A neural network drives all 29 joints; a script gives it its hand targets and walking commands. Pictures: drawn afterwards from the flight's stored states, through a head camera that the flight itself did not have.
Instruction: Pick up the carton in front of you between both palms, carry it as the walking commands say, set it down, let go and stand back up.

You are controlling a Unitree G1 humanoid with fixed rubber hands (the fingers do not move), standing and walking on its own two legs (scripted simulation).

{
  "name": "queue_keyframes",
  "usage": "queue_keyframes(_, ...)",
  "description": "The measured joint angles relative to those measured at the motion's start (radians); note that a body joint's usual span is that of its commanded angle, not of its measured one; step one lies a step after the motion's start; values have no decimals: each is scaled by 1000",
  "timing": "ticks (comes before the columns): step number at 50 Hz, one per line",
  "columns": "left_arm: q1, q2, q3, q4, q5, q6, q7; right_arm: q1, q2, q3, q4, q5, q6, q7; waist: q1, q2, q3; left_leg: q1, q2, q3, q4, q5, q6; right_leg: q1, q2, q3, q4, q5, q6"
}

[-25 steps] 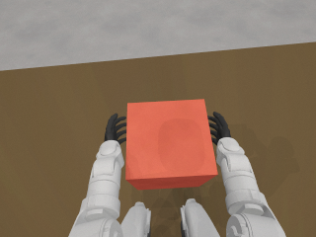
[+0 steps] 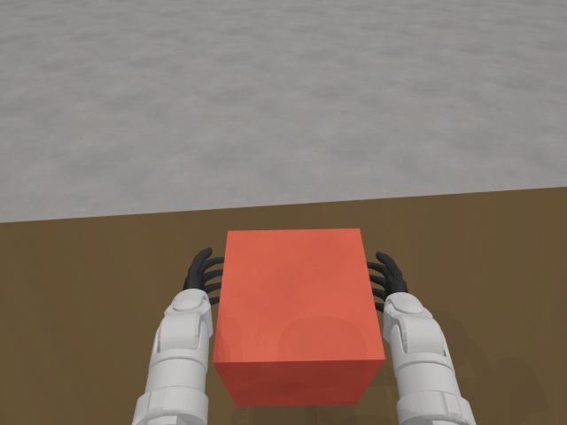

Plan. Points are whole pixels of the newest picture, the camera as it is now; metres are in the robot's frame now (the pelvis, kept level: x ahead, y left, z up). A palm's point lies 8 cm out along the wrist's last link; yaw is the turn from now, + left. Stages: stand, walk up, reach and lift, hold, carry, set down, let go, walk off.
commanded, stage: reach and lift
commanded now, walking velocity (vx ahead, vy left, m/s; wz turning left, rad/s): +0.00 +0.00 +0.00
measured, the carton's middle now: (295, 322) +0.30 +0.00 -0.06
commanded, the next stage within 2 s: hold in 1.00 s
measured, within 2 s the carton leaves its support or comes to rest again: neither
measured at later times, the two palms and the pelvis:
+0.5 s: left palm (195, 291) +0.30 +0.15 +0.04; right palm (398, 295) +0.29 -0.15 +0.04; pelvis -0.01 +0.00 +0.01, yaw +0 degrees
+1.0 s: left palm (194, 287) +0.30 +0.15 +0.05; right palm (399, 290) +0.29 -0.15 +0.05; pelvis +0.01 +0.00 +0.01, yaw +0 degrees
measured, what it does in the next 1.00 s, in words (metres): stands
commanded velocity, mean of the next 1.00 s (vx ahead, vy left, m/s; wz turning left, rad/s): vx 0.00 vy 0.00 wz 0.00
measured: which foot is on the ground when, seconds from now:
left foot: down 0.00-1.00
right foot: down 0.00-1.00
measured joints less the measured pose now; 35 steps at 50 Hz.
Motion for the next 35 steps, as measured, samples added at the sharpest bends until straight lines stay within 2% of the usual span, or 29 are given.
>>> queue_keyframes(5,-40,-11,35,17,55,52,-18,-42,9,-33,20,-44,54,19,-3,-2,36,78,0,-1,-43,22,2,79,-3,1,-43,22,1)
queue_keyframes(10,-71,-21,62,24,84,65,-29,-74,18,-62,24,-75,71,34,-5,-1,75,92,-2,1,-44,30,3,92,-5,2,-43,29,1)
queue_keyframes(22,-83,-26,63,-16,84,67,-36,-85,22,-60,-19,-79,75,40,-1,2,110,112,2,2,-76,46,0,108,-3,5,-70,44,0)
queue_keyframes(35,-27,-8,-3,-72,66,106,-35,-28,6,12,-75,-55,114,27,1,1,99,171,10,-2,-139,55,-3,168,-1,3,-133,53,-4)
